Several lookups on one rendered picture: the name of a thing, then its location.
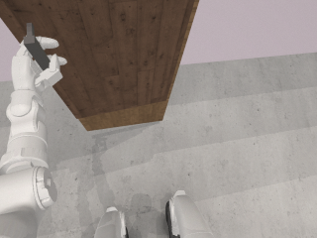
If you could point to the robot left hand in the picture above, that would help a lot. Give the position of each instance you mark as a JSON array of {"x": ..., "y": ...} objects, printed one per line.
[{"x": 28, "y": 75}]

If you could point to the handle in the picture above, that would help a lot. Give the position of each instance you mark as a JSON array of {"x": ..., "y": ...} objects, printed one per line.
[{"x": 34, "y": 47}]

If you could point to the left robot thigh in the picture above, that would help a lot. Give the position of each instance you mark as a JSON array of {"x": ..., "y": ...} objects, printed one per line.
[{"x": 111, "y": 225}]

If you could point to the cupboard door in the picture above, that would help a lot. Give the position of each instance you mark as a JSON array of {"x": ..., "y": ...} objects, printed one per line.
[{"x": 120, "y": 54}]

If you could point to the left robot upper arm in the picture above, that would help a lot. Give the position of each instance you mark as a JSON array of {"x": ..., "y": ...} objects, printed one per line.
[{"x": 25, "y": 196}]

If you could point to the robot left forearm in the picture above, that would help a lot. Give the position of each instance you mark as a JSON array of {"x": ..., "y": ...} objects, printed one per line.
[{"x": 28, "y": 139}]

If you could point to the robot right shin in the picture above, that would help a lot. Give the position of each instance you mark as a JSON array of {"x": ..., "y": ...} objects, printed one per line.
[{"x": 174, "y": 226}]

